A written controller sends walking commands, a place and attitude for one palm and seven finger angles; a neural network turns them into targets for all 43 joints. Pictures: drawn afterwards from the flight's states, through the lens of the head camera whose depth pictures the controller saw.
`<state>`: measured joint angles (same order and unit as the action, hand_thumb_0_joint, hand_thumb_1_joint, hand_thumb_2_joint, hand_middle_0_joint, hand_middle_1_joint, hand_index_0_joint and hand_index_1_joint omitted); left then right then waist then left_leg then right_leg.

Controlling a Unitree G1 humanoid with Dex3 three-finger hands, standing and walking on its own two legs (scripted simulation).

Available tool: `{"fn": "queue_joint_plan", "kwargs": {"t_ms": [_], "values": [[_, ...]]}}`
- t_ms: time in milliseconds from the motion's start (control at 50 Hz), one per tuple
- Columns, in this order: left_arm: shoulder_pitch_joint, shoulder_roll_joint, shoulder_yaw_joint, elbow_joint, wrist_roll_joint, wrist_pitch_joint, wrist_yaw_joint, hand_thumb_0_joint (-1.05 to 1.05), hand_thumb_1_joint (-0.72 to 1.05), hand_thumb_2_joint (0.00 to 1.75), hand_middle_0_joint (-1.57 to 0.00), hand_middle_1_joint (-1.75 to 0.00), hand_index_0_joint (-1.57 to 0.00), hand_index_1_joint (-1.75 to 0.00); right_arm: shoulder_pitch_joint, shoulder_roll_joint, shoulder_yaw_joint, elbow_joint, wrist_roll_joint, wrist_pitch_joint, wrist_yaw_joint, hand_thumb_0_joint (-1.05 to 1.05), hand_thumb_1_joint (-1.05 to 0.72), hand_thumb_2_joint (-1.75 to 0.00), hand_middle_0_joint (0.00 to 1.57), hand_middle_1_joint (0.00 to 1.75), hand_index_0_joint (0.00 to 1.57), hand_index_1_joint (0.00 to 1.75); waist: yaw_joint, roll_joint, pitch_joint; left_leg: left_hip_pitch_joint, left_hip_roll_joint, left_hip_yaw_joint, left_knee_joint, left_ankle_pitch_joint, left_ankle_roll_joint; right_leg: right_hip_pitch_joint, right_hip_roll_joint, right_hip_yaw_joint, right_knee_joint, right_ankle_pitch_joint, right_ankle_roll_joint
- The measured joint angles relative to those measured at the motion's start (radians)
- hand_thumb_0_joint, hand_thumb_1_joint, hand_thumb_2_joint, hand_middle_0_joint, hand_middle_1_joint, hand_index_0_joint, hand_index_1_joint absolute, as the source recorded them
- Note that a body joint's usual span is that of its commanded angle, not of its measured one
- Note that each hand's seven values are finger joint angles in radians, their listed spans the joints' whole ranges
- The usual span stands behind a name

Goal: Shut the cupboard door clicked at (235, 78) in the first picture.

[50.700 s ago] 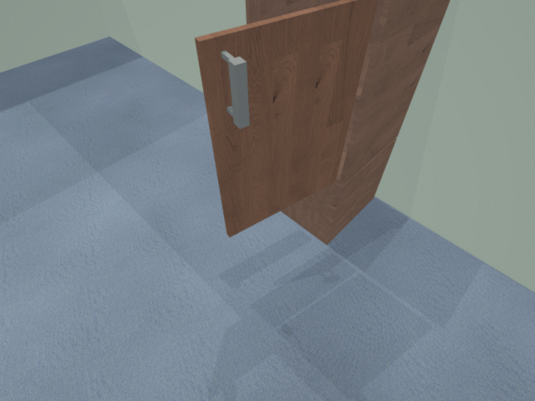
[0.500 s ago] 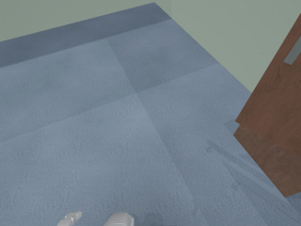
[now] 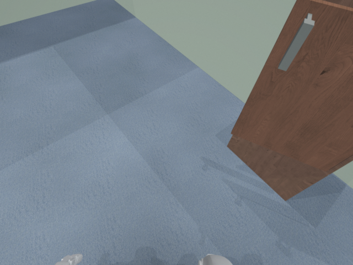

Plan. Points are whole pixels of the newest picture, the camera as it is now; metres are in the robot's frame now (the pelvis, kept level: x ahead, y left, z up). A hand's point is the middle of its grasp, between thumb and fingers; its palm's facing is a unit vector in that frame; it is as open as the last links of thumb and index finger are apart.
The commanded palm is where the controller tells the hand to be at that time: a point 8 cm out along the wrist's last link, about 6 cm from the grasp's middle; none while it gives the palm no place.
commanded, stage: turn to face it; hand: left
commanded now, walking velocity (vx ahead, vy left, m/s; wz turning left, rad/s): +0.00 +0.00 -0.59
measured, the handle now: (295, 42) +0.64 -0.26 +0.15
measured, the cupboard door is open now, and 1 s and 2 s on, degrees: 26 26 26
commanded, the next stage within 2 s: take the last steps up to it in 0.56 s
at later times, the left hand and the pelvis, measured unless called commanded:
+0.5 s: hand (122, 249) +0.16 +0.15 -0.17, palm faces -0.20 -0.96 -0.21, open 7.4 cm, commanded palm none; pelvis +0.05 -0.03 -0.01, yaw -13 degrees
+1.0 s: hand (147, 213) +0.25 +0.09 -0.16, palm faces -0.41 -0.88 -0.22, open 7.4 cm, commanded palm none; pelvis +0.09 -0.06 -0.01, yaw -24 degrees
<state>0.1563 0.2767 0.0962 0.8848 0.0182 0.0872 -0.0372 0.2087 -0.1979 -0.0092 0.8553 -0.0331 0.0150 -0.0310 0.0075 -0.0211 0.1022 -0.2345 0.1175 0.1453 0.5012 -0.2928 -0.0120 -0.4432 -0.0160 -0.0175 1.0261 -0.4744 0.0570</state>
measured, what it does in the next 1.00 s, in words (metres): walks ahead, turning right: right foot, then left foot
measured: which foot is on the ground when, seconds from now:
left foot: down 0.00-0.14, up 0.16-0.52, down 0.54-1.00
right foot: up 0.00-0.12, down 0.14-0.56, up 0.58-0.98, down 1.00-1.00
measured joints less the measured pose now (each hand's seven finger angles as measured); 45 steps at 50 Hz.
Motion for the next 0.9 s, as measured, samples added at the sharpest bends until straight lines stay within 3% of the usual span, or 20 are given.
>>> {"fn": "queue_joint_plan", "kwargs": {"t_ms": [80, 140, 180, 220, 260, 300, 440, 520, 540, 600, 660, 700, 800, 900], "values": [[-0.019, -0.01, -0.008, -0.005, 0.0, -0.004, -0.004, 0.0, 0.91, 0.9, -0.2, -0.3, -0.19, -0.3, 0.018, -0.019, -0.015, 0.017, 0.0, 0.006, 0.008, 0.01, -0.9, -0.89, 0.2, 0.3, 0.2, 0.3, -0.017, 0.031, 0.003, 0.013, 0.033, 0.046, 0.034, -0.034, -0.02, 0.066, -0.01, -0.029, -0.196, 0.022, -0.013], [-0.023, -0.016, -0.019, -0.016, 0.001, -0.022, -0.006, 0.0, 0.91, 0.9, -0.2, -0.3, -0.19, -0.3, 0.039, -0.042, -0.029, 0.03, 0.007, 0.014, 0.015, 0.01, -0.9, -0.89, 0.2, 0.3, 0.2, 0.3, -0.027, 0.049, -0.008, 0.001, 0.056, 0.076, 0.118, -0.091, -0.046, 0.156, -0.004, -0.049, -0.413, 0.168, -0.038], [-0.027, -0.033, -0.027, -0.012, 0.003, -0.047, 0.005, 0.0, 0.91, 0.9, -0.2, -0.3, -0.19, -0.3, 0.033, -0.068, -0.04, 0.05, 0.014, 0.033, 0.015, 0.01, -0.9, -0.89, 0.2, 0.3, 0.2, 0.3, -0.027, 0.079, -0.01, -0.058, 0.053, 0.018, 0.285, -0.194, -0.053, 0.157, 0.016, -0.041, -0.408, 0.12, -0.065], [-0.021, -0.053, -0.039, -0.012, 0.002, -0.055, 0.018, 0.0, 0.9, 0.9, -0.2, -0.3, -0.19, -0.3, 0.018, -0.084, -0.048, 0.062, 0.017, 0.056, 0.009, 0.01, -0.91, -0.89, 0.2, 0.3, 0.2, 0.3, -0.034, 0.095, -0.011, -0.138, 0.009, -0.059, 0.479, -0.244, -0.053, 0.16, 0.024, -0.03, -0.409, 0.109, -0.08], [-0.01, -0.064, -0.043, -0.011, 0.001, -0.055, 0.03, 0.0, 0.9, 0.9, -0.2, -0.3, -0.2, -0.3, 0.003, -0.086, -0.048, 0.066, 0.017, 0.059, 0.008, 0.01, -0.91, -0.89, 0.2, 0.3, 0.2, 0.3, -0.032, 0.086, -0.012, -0.198, -0.021, -0.083, 0.59, -0.215, -0.059, 0.176, 0.025, -0.006, -0.45, 0.134, -0.082], [0.0, -0.068, -0.046, -0.005, 0.0, -0.056, 0.037, 0.0, 0.9, 0.9, -0.2, -0.3, -0.2, -0.3, -0.012, -0.08, -0.044, 0.061, 0.016, 0.053, 0.012, 0.01, -0.91, -0.89, 0.2, 0.3, 0.2, 0.3, -0.031, 0.068, -0.011, -0.235, -0.036, -0.096, 0.611, -0.173, -0.067, 0.194, 0.027, 0.016, -0.495, 0.159, -0.085], [0.032, -0.078, -0.052, 0.025, 0.005, -0.057, 0.039, 0.0, 0.9, 0.9, -0.2, -0.3, -0.2, -0.3, -0.042, -0.049, -0.032, 0.047, 0.021, 0.038, 0.016, 0.01, -0.91, -0.89, 0.2, 0.3, 0.19, 0.3, -0.019, 0.028, -0.023, -0.233, -0.06, -0.118, 0.414, -0.122, -0.073, 0.243, 0.039, 0.06, -0.551, 0.169, -0.08], [0.051, -0.074, -0.047, 0.043, 0.004, -0.049, 0.041, 0.0, 0.9, 0.9, -0.2, -0.3, -0.2, -0.3, -0.046, -0.03, -0.022, 0.045, 0.024, 0.025, 0.015, 0.01, -0.91, -0.89, 0.2, 0.3, 0.2, 0.3, -0.01, 0.008, -0.034, -0.15, -0.08, -0.109, 0.192, -0.025, -0.061, 0.25, 0.047, 0.081, -0.509, 0.13, -0.061], [0.058, -0.073, -0.046, 0.046, 0.001, -0.045, 0.042, 0.0, 0.9, 0.9, -0.2, -0.3, -0.2, -0.3, -0.041, -0.03, -0.018, 0.042, 0.023, 0.016, 0.015, 0.01, -0.91, -0.89, 0.2, 0.3, 0.2, 0.3, -0.009, 0.012, -0.042, -0.115, -0.076, -0.109, 0.113, 0.046, -0.046, 0.243, 0.056, 0.084, -0.483, 0.111, -0.054], [0.057, -0.052, -0.036, 0.058, -0.007, -0.03, 0.047, 0.0, 0.9, 0.9, -0.2, -0.3, -0.2, -0.3, -0.037, -0.004, -0.003, 0.044, 0.01, 0.0, 0.01, 0.01, -0.91, -0.89, 0.2, 0.3, 0.2, 0.3, 0.0, -0.026, -0.04, -0.101, -0.08, -0.071, 0.131, -0.008, 0.031, 0.165, 0.05, 0.087, -0.272, -0.027, -0.051], [0.052, -0.041, -0.027, 0.068, -0.002, -0.018, 0.039, 0.0, 0.9, 0.9, -0.2, -0.3, -0.2, -0.3, -0.02, 0.014, 0.01, 0.039, 0.001, -0.004, 0.001, 0.01, -0.91, -0.89, 0.2, 0.3, 0.2, 0.3, -0.003, -0.029, -0.039, -0.068, -0.068, -0.049, 0.091, -0.014, 0.041, 0.084, 0.045, 0.058, -0.048, -0.058, -0.042], [0.041, -0.039, -0.023, 0.07, -0.001, -0.014, 0.033, 0.0, 0.9, 0.9, -0.2, -0.3, -0.2, -0.3, -0.007, 0.02, 0.013, 0.045, -0.002, -0.005, -0.004, 0.01, -0.91, -0.89, 0.2, 0.3, 0.2, 0.3, -0.008, -0.019, -0.034, -0.047, -0.064, -0.046, 0.05, 0.008, 0.041, 0.061, 0.032, 0.043, -0.008, -0.036, -0.033], [0.036, -0.039, -0.022, 0.069, 0.003, -0.013, 0.015, 0.0, 0.91, 0.9, -0.2, -0.3, -0.19, -0.3, 0.03, 0.025, 0.009, 0.076, -0.006, -0.005, 0.0, 0.01, -0.91, -0.89, 0.2, 0.3, 0.2, 0.3, -0.014, 0.007, -0.042, -0.002, -0.042, -0.021, -0.02, 0.031, 0.034, 0.057, 0.005, 0.014, -0.08, 0.008, -0.028], [0.033, -0.045, -0.023, 0.08, 0.01, -0.008, -0.006, 0.0, 0.91, 0.9, -0.2, -0.3, -0.19, -0.3, 0.075, 0.006, -0.013, 0.113, -0.009, -0.007, 0.007, 0.01, -0.9, -0.89, 0.2, 0.3, 0.2, 0.3, -0.042, 0.032, -0.06, 0.034, -0.011, 0.018, -0.036, 0.016, 0.009, 0.089, -0.01, -0.018, -0.229, 0.033, -0.037]]}}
